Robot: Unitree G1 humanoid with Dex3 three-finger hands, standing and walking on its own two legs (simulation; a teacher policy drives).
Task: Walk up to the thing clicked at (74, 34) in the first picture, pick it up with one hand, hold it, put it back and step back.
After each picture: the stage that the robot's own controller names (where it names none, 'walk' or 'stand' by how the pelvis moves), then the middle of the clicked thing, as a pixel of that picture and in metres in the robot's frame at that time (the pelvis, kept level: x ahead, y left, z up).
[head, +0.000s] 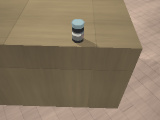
stand; (77, 31) +0.75 +0.03 -0.02
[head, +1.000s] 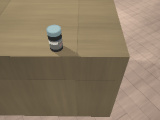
walk; (55, 38) +0.63 +0.17 +0.01
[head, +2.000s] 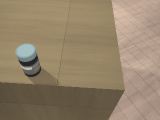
stand; (29, 60) +0.44 +0.20 +0.03
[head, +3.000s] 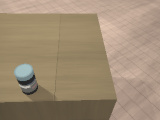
stand; (27, 79) +0.42 +0.22 -0.01
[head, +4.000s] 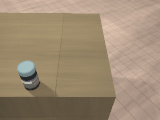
stand; (29, 76) +0.44 +0.23 -0.02
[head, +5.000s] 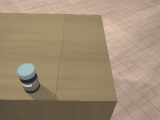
stand; (29, 78) +0.43 +0.22 -0.02
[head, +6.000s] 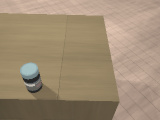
stand; (32, 78) +0.43 +0.21 -0.02
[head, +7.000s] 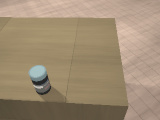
rise first; (40, 80) +0.42 +0.21 -0.02
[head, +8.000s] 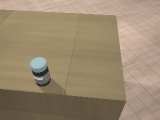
go down; (40, 72) +0.45 +0.21 -0.01
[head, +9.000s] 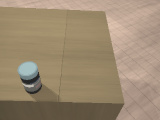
go down; (30, 78) +0.41 +0.19 +0.00
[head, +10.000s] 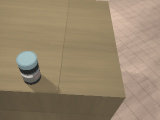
close in; (29, 68) +0.43 +0.19 +0.01
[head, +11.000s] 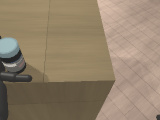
close; (11, 57) +0.45 +0.21 +0.05
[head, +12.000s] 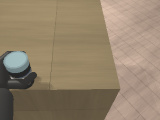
lift; (20, 71) +0.39 +0.19 +0.06
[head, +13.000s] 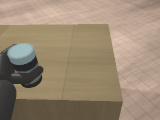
lift; (26, 66) +0.33 +0.17 +0.19
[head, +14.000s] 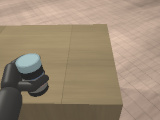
hold; (33, 75) +0.33 +0.16 +0.15
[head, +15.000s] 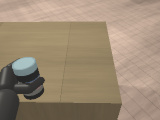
hold; (29, 78) +0.34 +0.17 +0.13
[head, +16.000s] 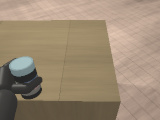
crouch; (26, 78) +0.33 +0.18 +0.13
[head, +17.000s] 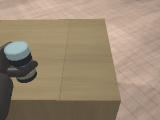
crouch; (22, 62) +0.37 +0.19 +0.16
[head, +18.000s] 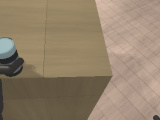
lower; (8, 58) +0.44 +0.21 +0.04
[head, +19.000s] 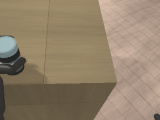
lower; (9, 56) +0.44 +0.21 +0.05
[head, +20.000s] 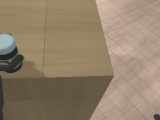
lower; (7, 54) +0.45 +0.21 +0.06
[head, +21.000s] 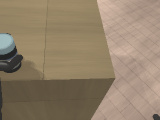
lower; (6, 54) +0.45 +0.21 +0.06
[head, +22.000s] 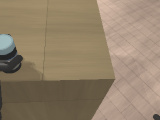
loosen; (6, 54) +0.45 +0.22 +0.05
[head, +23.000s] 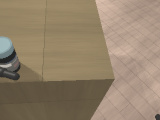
withdraw; (5, 57) +0.44 +0.22 +0.05
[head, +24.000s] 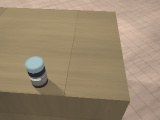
sink last; (37, 72) +0.43 +0.21 +0.02
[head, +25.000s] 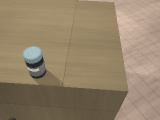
stand; (35, 63) +0.45 +0.21 +0.03
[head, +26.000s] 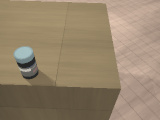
stand; (27, 63) +0.46 +0.22 +0.04
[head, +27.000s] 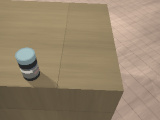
stand; (28, 64) +0.45 +0.21 +0.04
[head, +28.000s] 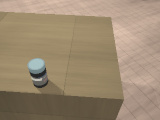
stand; (38, 73) +0.46 +0.20 -0.01
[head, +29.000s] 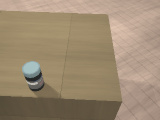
stand; (34, 76) +0.43 +0.21 -0.02
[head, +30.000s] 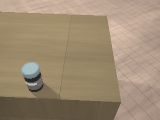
stand; (33, 77) +0.43 +0.21 -0.02
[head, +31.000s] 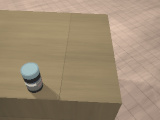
walk; (32, 78) +0.42 +0.21 -0.02
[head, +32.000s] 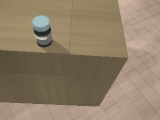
walk; (42, 32) +0.56 +0.18 +0.00
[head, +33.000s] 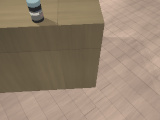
walk; (35, 10) +0.79 +0.27 +0.02
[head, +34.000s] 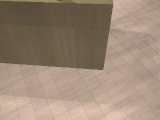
stand; out of the picture +1.07 +0.20 +0.01
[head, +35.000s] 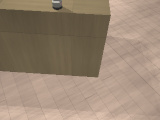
stand; out of the picture +1.03 +0.18 -0.01
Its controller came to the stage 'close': yes
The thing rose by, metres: 0.22
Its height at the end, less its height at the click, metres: +0.00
